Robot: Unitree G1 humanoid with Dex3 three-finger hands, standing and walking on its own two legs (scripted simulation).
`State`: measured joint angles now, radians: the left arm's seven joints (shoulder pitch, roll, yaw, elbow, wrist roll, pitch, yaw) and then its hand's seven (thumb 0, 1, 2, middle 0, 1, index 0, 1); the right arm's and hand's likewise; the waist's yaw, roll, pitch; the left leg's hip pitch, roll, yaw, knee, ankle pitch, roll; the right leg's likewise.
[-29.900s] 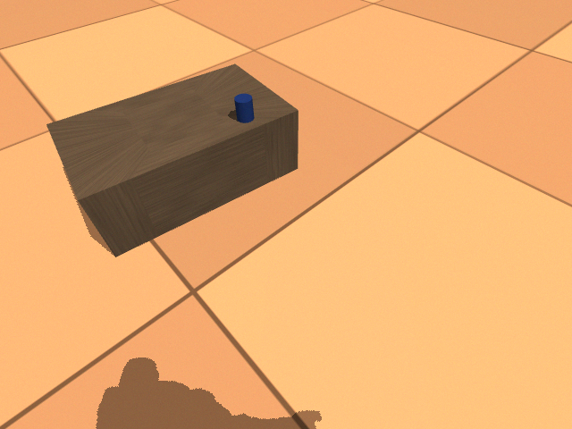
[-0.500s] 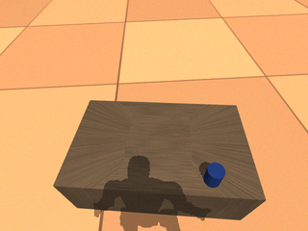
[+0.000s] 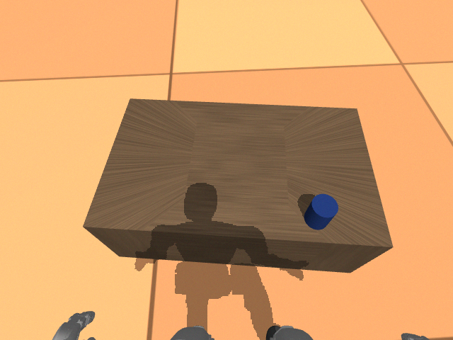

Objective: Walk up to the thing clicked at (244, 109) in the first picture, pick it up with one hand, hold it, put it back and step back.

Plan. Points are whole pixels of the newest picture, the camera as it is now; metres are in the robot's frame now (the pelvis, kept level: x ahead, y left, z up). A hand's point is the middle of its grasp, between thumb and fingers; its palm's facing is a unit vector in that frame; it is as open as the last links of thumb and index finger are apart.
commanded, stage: step back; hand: right
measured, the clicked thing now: (320, 212) +0.49 -0.27 -0.35
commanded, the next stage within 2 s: none
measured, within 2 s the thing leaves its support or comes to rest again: neither
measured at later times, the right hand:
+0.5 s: hand out of the picture +0.01 -0.24 -0.17, palm faces +0.05 +0.93 -0.37, open 7.4 cm
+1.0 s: hand out of the picture -0.10 -0.21 -0.12, palm faces -0.03 +0.89 -0.45, open 7.4 cm
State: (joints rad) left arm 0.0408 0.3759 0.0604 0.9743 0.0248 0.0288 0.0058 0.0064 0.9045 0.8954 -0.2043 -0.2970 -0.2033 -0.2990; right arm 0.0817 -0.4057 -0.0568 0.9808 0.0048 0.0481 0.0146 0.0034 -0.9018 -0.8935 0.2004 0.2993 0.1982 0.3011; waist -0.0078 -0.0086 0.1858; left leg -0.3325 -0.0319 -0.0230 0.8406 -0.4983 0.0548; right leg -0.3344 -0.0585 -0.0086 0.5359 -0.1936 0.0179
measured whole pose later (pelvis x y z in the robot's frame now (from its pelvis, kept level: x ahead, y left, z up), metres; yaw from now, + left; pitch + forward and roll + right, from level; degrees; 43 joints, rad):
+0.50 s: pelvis -0.08 +0.03 -0.01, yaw -3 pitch -2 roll -2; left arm 0.10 0.35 0.07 0.88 0.03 0.03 0.01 0.01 0.91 0.90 -0.20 -0.30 -0.20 -0.30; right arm 0.11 -0.38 -0.05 0.88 0.00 0.05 -0.02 0.00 -0.90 -0.89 0.20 0.30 0.20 0.30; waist -0.03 0.06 0.22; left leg -0.35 0.02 -0.01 0.76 -0.37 0.03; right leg -0.25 0.07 0.03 0.62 -0.33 -0.02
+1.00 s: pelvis -0.20 +0.06 +0.01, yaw -2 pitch -1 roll -2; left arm 0.16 0.41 0.10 0.81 0.02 0.08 0.00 0.01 0.91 0.90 -0.20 -0.30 -0.20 -0.30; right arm 0.16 -0.35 -0.04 0.85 -0.03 0.01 -0.01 0.01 -0.90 -0.89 0.21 0.30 0.20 0.30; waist 0.02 -0.06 0.16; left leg -0.30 0.03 -0.03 0.55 -0.24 0.01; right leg -0.47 0.14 0.19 1.24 -0.47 0.00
